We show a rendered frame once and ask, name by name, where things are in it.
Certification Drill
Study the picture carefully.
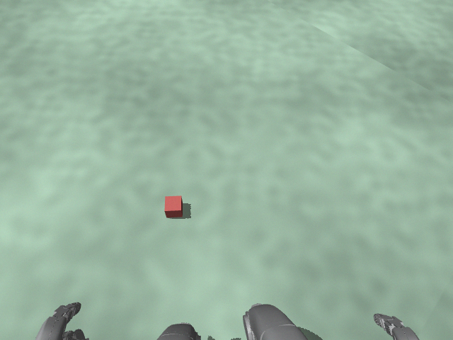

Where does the right robot hand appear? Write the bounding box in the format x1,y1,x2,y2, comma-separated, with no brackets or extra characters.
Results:
374,314,419,340

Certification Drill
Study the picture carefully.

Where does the cube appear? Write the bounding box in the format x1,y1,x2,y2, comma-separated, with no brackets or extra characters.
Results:
164,195,183,217

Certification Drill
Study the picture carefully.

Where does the left robot hand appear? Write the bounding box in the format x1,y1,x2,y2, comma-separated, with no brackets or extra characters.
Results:
35,302,89,340

